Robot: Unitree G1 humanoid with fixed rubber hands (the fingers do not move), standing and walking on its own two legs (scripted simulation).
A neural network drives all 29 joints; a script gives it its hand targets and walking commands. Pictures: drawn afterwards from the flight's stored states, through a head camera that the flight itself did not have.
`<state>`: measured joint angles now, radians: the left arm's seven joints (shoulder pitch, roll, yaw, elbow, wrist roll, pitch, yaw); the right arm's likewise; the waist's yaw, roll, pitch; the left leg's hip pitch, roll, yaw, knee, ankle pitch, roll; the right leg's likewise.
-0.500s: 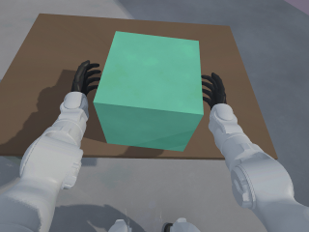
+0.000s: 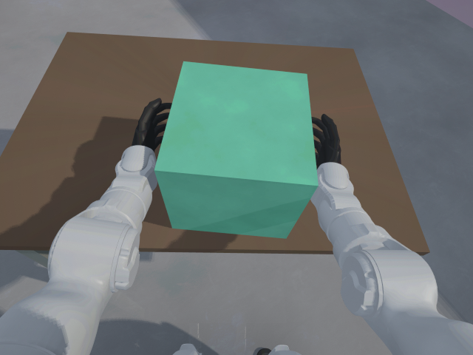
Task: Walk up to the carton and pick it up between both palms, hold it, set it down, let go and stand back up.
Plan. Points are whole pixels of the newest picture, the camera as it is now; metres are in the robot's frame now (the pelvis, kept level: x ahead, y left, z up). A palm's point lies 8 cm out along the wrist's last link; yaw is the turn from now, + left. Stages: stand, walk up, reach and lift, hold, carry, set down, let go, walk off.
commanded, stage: reach and lift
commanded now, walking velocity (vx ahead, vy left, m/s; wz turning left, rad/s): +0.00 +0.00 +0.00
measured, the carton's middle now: (237, 154) +0.46 +0.01 +0.03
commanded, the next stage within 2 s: none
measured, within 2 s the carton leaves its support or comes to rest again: neither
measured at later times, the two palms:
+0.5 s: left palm (145, 149) +0.45 +0.17 +0.06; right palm (325, 174) +0.41 -0.14 +0.05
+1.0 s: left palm (145, 150) +0.44 +0.17 +0.06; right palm (326, 174) +0.41 -0.14 +0.05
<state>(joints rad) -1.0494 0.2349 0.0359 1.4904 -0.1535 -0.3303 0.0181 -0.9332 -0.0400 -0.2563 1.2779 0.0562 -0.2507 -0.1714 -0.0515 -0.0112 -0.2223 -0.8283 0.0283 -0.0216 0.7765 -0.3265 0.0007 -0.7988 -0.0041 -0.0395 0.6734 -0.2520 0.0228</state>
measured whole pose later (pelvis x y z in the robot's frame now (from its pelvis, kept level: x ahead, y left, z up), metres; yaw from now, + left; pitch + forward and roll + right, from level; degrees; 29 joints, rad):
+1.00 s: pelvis +0.03 +0.00 +0.04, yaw +2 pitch +14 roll -2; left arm -0.90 0.14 0.44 1.39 0.26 -0.45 -0.03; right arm -0.68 0.16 -0.70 1.00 -0.44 -0.42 -0.11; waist -0.03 -0.02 -0.06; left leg -0.49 0.02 0.00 0.45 -0.22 0.00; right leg -0.44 -0.02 -0.06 0.34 -0.15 0.02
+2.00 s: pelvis +0.02 -0.01 +0.04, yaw +2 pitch +19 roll -1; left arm -0.87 0.15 0.27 1.42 0.10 -0.51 0.02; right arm -0.71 0.06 -0.51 1.21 -0.32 -0.56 -0.18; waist 0.00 -0.03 -0.15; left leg -0.56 0.03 0.02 0.39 -0.15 -0.01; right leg -0.52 -0.02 -0.08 0.30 -0.10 0.01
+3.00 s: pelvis +0.01 -0.01 +0.04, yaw +3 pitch -2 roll -1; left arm -0.66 0.07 0.21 0.72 0.12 0.21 0.06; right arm -0.62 -0.01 -0.18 0.80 0.06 0.08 -0.15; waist -0.04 -0.04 -0.05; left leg -0.14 0.02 -0.02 0.35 -0.18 0.00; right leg -0.09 -0.01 -0.05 0.24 -0.12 0.02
